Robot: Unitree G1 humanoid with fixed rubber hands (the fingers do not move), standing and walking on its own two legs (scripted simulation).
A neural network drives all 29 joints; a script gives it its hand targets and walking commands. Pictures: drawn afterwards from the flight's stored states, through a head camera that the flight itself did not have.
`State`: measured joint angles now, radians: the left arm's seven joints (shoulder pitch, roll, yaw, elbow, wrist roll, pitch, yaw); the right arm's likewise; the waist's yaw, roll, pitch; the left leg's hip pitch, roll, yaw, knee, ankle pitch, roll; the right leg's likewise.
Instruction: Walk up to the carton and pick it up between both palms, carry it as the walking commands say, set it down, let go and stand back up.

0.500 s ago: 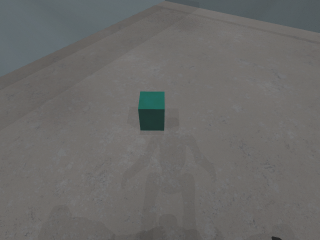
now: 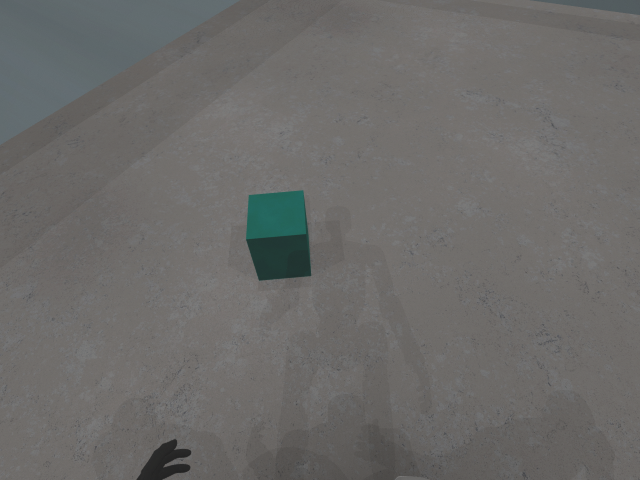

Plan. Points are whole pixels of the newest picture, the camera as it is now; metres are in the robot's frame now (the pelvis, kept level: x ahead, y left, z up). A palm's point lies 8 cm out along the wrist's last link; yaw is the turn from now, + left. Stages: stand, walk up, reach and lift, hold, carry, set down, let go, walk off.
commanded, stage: walk up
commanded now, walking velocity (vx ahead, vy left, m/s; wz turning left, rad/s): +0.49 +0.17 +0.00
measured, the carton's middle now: (280, 236) +1.02 +0.10 -0.63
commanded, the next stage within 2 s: none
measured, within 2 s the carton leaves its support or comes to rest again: neither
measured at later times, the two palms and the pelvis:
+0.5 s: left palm (92, 463) +0.21 +0.34 -0.14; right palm (414, 312) +0.38 -0.16 -0.11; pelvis +0.25 +0.08 +0.00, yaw -1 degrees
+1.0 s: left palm (163, 252) +0.56 +0.27 -0.10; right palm (428, 299) +0.42 -0.20 -0.14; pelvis +0.46 +0.03 +0.01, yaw +0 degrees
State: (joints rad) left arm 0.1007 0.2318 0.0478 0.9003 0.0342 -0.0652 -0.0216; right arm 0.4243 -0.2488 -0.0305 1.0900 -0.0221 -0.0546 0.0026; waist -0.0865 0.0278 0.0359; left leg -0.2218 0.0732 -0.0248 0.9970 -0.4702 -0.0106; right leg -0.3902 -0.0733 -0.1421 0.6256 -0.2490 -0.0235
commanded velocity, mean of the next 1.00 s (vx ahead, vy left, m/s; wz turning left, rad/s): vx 0.42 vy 0.06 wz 0.00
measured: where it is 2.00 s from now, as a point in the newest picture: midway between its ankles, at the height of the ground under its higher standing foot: (289, 366)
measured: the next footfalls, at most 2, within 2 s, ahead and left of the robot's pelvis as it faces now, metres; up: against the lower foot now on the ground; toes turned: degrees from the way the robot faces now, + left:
left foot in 0.40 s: +0.36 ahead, +0.19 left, +0.00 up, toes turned +7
right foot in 0.88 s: +0.57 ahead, -0.07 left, +0.00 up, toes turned -9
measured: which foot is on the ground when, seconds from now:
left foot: up 0.00-0.38, down 0.40-0.88, up 0.90-1.00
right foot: down 0.00-0.40, up 0.42-0.86, down 0.88-1.00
